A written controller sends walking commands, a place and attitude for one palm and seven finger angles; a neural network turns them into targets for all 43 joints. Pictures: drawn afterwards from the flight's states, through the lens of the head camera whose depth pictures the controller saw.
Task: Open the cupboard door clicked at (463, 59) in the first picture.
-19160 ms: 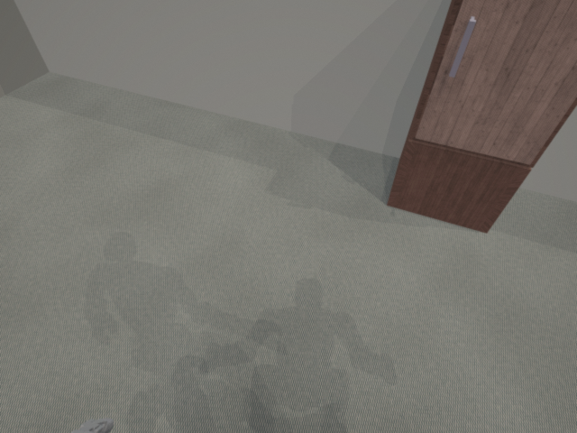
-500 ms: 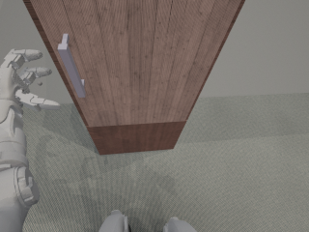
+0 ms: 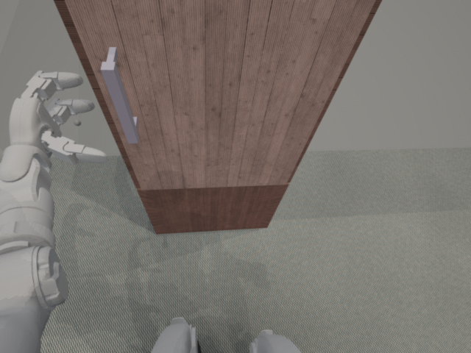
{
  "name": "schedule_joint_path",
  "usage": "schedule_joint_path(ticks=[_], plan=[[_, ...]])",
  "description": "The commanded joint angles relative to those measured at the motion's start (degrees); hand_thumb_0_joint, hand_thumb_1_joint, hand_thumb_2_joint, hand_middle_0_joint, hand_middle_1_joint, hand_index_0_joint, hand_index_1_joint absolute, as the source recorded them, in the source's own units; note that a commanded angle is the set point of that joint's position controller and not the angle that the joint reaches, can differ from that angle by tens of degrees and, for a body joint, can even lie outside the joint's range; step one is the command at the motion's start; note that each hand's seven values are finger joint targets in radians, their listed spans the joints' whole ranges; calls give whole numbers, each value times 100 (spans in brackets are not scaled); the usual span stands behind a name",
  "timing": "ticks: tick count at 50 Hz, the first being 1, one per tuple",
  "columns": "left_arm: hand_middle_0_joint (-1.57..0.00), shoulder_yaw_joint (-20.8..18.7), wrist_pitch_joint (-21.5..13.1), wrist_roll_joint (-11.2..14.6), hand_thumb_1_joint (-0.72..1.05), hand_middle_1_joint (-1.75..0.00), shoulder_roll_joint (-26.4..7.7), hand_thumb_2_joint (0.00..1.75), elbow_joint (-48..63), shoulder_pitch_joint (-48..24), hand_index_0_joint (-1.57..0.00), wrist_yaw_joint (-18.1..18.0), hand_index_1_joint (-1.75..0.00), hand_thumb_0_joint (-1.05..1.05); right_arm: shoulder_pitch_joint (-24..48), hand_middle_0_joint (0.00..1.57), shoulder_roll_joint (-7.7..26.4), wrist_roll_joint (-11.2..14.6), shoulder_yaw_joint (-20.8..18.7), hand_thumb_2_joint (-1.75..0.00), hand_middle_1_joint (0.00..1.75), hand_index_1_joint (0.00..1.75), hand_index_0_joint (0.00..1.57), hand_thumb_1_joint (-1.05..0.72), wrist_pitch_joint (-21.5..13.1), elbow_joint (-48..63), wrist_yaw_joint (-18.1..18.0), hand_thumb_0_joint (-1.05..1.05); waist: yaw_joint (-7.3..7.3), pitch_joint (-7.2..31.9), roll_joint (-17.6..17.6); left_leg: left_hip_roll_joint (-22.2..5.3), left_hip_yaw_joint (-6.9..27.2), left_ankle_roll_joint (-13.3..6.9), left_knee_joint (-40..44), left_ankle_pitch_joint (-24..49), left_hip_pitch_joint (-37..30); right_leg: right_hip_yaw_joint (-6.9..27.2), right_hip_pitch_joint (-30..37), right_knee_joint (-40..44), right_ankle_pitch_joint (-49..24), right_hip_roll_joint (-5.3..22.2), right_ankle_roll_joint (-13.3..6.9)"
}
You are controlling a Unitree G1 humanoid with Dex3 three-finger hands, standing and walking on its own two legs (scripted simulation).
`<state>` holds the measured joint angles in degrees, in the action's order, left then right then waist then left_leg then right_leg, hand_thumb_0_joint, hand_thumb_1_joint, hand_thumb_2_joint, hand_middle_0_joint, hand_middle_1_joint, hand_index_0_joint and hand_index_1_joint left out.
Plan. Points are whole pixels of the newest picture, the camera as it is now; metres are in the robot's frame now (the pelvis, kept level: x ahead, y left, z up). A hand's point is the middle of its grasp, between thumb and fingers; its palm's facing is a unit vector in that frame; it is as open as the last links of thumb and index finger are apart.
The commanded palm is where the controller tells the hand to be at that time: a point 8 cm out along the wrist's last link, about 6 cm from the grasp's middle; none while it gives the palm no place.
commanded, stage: slide the fingers in behind the handle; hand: left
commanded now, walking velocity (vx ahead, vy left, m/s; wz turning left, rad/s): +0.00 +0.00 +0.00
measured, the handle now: (123, 100) +0.52 +0.18 +0.09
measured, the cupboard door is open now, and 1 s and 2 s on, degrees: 0 0 0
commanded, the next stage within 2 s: close the thumb around the handle in 1.68 s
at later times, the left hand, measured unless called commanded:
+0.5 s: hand (97, 121) +0.47 +0.22 +0.09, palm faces +0.05 -1.00 +0.00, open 14.0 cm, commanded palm +0.44 +0.26 +0.08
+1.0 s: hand (116, 125) +0.46 +0.19 +0.09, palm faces +0.06 -1.00 +0.00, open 14.0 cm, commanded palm +0.44 +0.23 +0.08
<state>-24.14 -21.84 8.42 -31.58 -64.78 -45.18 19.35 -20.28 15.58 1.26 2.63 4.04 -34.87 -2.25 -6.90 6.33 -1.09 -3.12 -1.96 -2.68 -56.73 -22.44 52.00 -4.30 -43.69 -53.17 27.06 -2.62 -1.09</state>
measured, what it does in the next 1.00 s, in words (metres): stands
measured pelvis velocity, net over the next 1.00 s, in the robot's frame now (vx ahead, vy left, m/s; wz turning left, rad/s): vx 0.00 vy -0.01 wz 0.01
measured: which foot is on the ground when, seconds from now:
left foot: down 0.00-1.00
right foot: down 0.00-1.00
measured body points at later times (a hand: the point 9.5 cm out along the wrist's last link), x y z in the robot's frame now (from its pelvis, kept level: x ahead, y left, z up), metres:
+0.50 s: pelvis +0.00 +0.00 +0.00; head +0.10 +0.02 +0.44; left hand +0.46 +0.27 +0.09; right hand +0.03 -0.27 -0.11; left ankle +0.04 +0.09 -0.68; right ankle -0.02 -0.11 -0.68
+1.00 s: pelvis +0.00 -0.01 +0.00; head +0.08 +0.00 +0.44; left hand +0.45 +0.24 +0.09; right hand +0.05 -0.28 -0.11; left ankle +0.04 +0.09 -0.68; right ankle -0.02 -0.11 -0.68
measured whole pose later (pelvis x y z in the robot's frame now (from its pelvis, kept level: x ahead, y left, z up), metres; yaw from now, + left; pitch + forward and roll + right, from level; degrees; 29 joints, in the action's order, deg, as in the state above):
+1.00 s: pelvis +0.00 -0.01 +0.00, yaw +1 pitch +16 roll -3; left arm -19.1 -22.9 8.4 -22.8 -59.9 -41.9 12.1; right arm -20.8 15.1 1.1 1.4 4.0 -36.2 -0.7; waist -6.0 7.1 -1.6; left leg -2.9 -1.8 -1.8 -55.9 -22.4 49.7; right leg -4.3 -41.9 -53.4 27.8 -2.6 -1.9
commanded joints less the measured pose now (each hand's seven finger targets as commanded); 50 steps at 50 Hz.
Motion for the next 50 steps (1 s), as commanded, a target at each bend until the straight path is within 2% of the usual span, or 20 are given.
schedule_joint_path(ticks=[1,2,8,10,13,17,20,24,26,28,30,31,33,38,42,43,44,45,48,50], plan=[[-30,-252,-369,170,-50,-120,-1712,30,1193,-2343,-30,14,-120,0,-756,20,1100,9,-424,-90,30,30,20,-90,-87,359,-83,0,-27,2242,-624,91,596,54,603,1541,-2594,249,-32,683,-1515,-168,-5],[-30,-371,-396,203,-50,-120,-1822,30,1200,-2292,-30,31,-120,0,-778,20,1105,-3,-415,-90,30,30,20,-90,-93,365,-90,0,24,2254,-690,106,584,45,578,1610,-2554,254,44,657,-1580,-177,-30],[-30,-35,-373,274,-50,-120,-1445,30,1246,-2479,-30,158,-120,0,-820,20,1094,13,-439,-90,30,30,20,-90,-117,281,-105,0,-131,2269,-645,82,604,29,583,1446,-2618,254,-142,705,-1435,-174,-3],[-30,-27,-360,289,-50,-120,-1413,30,1321,-2425,-30,145,-120,0,-836,20,1088,12,-451,-90,30,30,20,-90,-121,263,-97,0,-88,2356,-803,94,608,38,579,1538,-2702,256,-137,695,-1489,-170,-19],[-30,6,-358,276,-50,-120,-1255,30,1446,-2234,-30,61,-120,0,-849,20,1053,-7,-467,-90,30,30,20,-90,-128,271,-57,0,-4,2501,-852,96,616,57,568,1769,-2868,221,-137,652,-1612,-175,-28],[-30,22,-313,220,-50,-120,-1220,30,1454,-2330,-30,-139,-120,0,-859,20,1045,-5,-461,-90,30,30,20,-90,-120,283,-38,0,-43,2211,-686,101,614,40,613,1571,-2682,216,-144,688,-1480,-176,-29],[-30,-42,-352,137,-50,-120,-1277,30,1524,-2346,-30,-294,-120,0,-836,20,1044,-18,-473,-90,30,30,20,-90,-129,299,-29,0,-6,2328,-724,88,622,69,630,1554,-2732,221,-120,662,-1469,-162,-22],[-30,84,-454,108,-50,-120,-993,30,1670,-2245,-30,-447,-120,0,-804,20,988,-33,-483,-90,30,30,20,-90,-144,317,21,0,23,2486,-793,97,615,86,597,1856,-2957,214,-84,619,-1683,-173,-28],[-30,89,-419,94,-50,-120,-962,30,1594,-2084,-30,-488,-120,0,-783,20,987,-26,-480,-90,30,30,20,-90,-130,331,44,0,45,2380,-719,99,590,94,621,1806,-2867,207,-26,635,-1694,-171,-24],[-30,18,-373,106,-50,-120,-989,30,1466,-2054,-30,-515,-120,0,-792,20,994,-20,-482,-90,30,30,20,-90,-113,337,44,0,19,2298,-389,115,537,46,601,1780,-2650,240,121,652,-1833,-171,10],[-30,-40,-327,90,-50,-120,-1100,30,1439,-2044,-30,-520,-120,0,-776,20,990,-9,-466,-90,30,30,20,-90,-99,367,39,0,39,2238,-392,143,485,33,606,1698,-2490,288,265,679,-1891,-153,18],[-30,78,-342,77,-50,-120,-1009,30,1541,-2175,-30,-519,-120,0,-744,20,973,-5,-463,-90,30,30,20,-90,-90,376,33,0,-19,2208,-389,143,482,30,601,1650,-2486,297,245,684,-1877,-146,23],[-30,180,-432,95,-50,-120,-806,30,1699,-2188,-30,-525,-120,0,-712,20,933,-10,-473,-90,30,30,20,-90,-115,380,48,0,19,2380,-660,147,489,52,572,1778,-2737,289,148,658,-1908,-149,5],[-30,168,-459,158,-50,-120,-732,30,1635,-2072,-30,-547,-120,0,-721,20,941,-11,-493,-90,30,30,20,-90,-118,323,62,0,4,2356,-415,147,491,39,542,1861,-2678,296,225,648,-2045,-149,13],[-30,490,-493,175,-50,-120,-301,30,1934,-2148,-30,-589,-120,0,-672,20,888,-12,-507,-90,30,30,20,-90,-139,342,95,0,0,2404,-628,158,536,59,562,1931,-2934,241,125,640,-1998,-157,-25],[-30,413,-466,160,-50,-120,-361,30,1809,-2002,-30,-624,-120,0,-674,20,908,-9,-522,-90,30,30,20,-90,-129,317,97,0,33,2450,-526,153,531,66,556,1922,-2899,253,128,640,-2012,-151,-10],[-30,361,-441,154,-50,-120,-464,30,1686,-2072,-30,-668,-120,0,-666,20,915,-7,-504,-90,30,30,20,-90,-117,290,88,0,-4,2214,-398,146,539,65,582,1757,-2726,251,114,669,-1909,-146,-2],[-30,477,-442,141,-50,-120,-344,30,1712,-2206,-30,-691,-120,0,-637,20,896,-3,-495,-90,30,30,20,-90,-120,305,96,0,-35,2122,-420,169,524,57,608,1597,-2630,270,116,698,-1818,-136,13],[-30,266,-510,88,-50,-120,-561,30,1805,-2158,-30,-810,-120,0,-632,20,905,-23,-502,-90,30,30,20,-90,-142,313,88,0,63,2383,-411,199,488,43,580,1664,-2612,321,322,656,-1952,-115,5],[-30,458,-534,55,-50,-120,-349,30,1792,-2202,-30,-840,-120,0,-605,20,853,-15,-484,-90,30,30,20,-90,-146,307,100,0,18,2253,-487,197,473,53,579,1633,-2613,319,250,669,-1940,-114,9]])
